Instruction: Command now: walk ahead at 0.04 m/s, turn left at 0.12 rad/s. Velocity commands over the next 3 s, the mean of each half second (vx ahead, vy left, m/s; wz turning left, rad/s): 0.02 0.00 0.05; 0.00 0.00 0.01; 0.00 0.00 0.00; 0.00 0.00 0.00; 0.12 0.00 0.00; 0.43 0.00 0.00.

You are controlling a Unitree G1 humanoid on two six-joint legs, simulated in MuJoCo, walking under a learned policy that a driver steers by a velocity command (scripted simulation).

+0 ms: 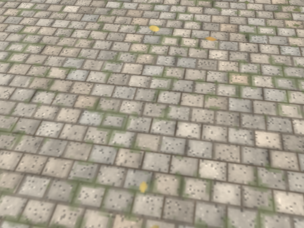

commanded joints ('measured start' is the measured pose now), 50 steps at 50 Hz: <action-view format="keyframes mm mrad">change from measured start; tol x2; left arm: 1 -57 141 30 -63 -11 -8 -4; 3 -26 139 30 -62 -8 -10 -12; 16 -45 104 29 -15 -16 3 -3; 50 5 89 28 273 -23 22 29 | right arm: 1 51 -89 -28 -34 -3 15 1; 3 34 -118 -34 -24 -2 20 6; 5 31 -85 -28 -21 -3 10 8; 24 64 -67 -29 67 5 -21 -16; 50 120 -34 -14 274 10 -37 -26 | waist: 1 -38 -182 -106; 2 -22 -157 -85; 3 8 -78 -59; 10 11 -24 -70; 50 15 -34 30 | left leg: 1 93 61 -17 -116 155 -9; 2 105 70 -25 -132 199 5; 4 40 63 -29 -118 168 44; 8 39 77 -41 -129 256 39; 10 37 77 -41 -131 265 36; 50 38 55 11 -209 166 20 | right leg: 1 98 -173 197 -130 232 -99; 2 73 -136 162 -122 120 -66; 3 85 -93 109 -120 50 -43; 5 112 -80 88 -89 72 -33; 8 156 -72 72 -46 186 -42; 10 169 -67 67 -36 198 -43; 50 163 -29 52 -115 51 -29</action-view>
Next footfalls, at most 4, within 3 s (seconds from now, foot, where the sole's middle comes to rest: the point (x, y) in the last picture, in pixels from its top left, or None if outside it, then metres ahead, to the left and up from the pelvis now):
2.88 right None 0.42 -0.12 -0.77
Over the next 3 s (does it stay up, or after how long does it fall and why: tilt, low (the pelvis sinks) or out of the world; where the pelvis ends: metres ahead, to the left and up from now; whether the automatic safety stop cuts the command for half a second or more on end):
stays up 0.30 -0.04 0.00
